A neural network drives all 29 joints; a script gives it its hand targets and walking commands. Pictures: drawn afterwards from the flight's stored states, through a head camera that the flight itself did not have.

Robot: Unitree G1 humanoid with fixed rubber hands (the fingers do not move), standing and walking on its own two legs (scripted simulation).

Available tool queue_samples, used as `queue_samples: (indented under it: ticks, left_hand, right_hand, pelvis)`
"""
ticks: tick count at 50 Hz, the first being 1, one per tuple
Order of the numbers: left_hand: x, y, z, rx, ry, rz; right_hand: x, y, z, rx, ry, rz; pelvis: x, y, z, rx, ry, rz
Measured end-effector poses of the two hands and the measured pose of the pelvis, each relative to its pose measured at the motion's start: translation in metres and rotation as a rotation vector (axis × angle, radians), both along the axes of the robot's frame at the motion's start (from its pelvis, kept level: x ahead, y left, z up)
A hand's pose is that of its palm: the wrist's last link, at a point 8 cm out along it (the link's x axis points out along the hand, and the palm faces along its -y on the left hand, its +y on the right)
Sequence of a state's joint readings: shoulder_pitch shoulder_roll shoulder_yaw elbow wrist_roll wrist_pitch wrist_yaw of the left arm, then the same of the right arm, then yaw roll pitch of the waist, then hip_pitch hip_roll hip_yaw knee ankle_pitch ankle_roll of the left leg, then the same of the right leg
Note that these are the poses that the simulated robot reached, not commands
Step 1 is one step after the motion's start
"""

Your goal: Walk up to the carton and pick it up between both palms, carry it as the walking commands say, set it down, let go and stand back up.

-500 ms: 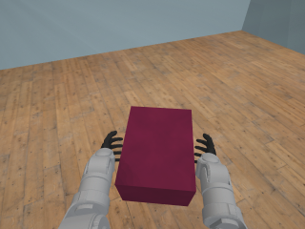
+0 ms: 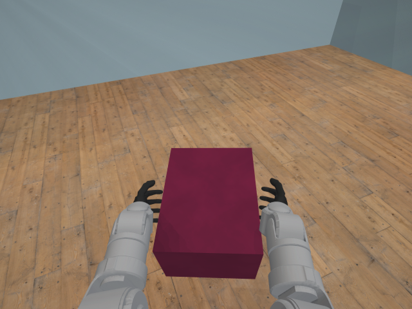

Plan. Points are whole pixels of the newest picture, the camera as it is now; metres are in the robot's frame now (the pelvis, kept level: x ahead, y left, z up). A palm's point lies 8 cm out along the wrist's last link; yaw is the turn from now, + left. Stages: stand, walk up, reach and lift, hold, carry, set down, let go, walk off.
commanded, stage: reach and lift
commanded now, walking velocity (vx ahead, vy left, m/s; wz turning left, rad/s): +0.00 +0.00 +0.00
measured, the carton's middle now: (210, 209) +0.38 -0.01 -0.03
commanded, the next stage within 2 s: hold in 0.74 s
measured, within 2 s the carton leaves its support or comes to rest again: neither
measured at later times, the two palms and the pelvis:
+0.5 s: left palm (139, 209) +0.32 +0.15 +0.05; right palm (275, 211) +0.31 -0.14 +0.06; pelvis +0.00 +0.00 +0.00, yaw +0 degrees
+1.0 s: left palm (139, 208) +0.31 +0.14 +0.06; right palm (281, 217) +0.29 -0.15 +0.06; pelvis +0.00 +0.00 +0.00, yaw +0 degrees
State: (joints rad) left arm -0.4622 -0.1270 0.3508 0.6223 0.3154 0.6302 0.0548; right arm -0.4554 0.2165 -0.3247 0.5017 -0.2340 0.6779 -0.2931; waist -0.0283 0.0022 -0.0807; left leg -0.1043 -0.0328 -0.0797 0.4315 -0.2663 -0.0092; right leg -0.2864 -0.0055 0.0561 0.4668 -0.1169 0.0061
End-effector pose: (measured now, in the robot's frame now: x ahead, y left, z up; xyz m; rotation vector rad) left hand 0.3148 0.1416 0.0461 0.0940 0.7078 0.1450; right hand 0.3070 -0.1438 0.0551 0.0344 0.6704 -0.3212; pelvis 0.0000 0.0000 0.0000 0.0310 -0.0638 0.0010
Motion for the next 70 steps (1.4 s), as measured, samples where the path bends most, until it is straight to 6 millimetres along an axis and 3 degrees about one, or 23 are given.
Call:
queue_samples:
  ticks: [29,70]
  left_hand:
    - [0.003,0.004,0.008,0.0,-0.008,0.001]
    - [-0.009,0.001,0.011,-0.021,-0.013,-0.048]
  right_hand:
    - [0.0,0.004,0.003,-0.021,-0.003,0.02]
    - [-0.018,-0.004,-0.001,-0.039,0.014,0.051]
  pelvis:
    - [0.005,0.003,0.001,-0.004,-0.007,-0.001]
    - [0.002,0.003,0.001,-0.004,-0.034,-0.001]
